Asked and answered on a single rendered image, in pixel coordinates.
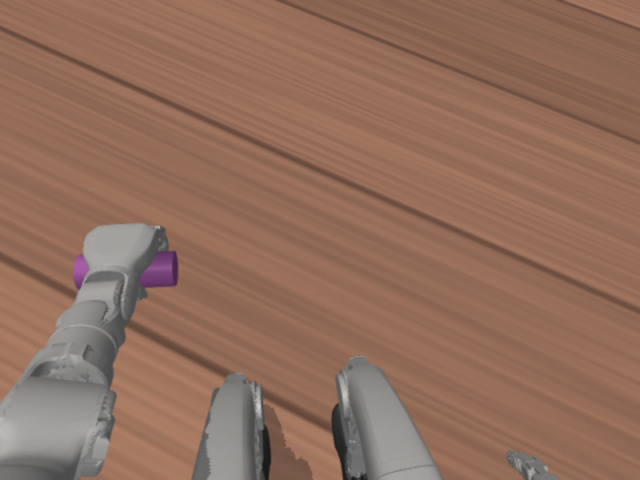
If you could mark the right robot hand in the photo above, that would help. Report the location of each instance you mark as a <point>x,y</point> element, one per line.
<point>528,467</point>

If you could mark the can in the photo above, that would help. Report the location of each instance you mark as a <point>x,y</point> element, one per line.
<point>162,272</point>

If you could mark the left robot hand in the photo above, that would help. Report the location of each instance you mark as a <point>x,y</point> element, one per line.
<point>132,246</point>

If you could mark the left robot arm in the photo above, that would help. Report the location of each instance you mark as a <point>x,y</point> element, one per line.
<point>56,421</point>

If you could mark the right robot foot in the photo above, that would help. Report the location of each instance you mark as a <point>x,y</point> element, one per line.
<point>340,444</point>

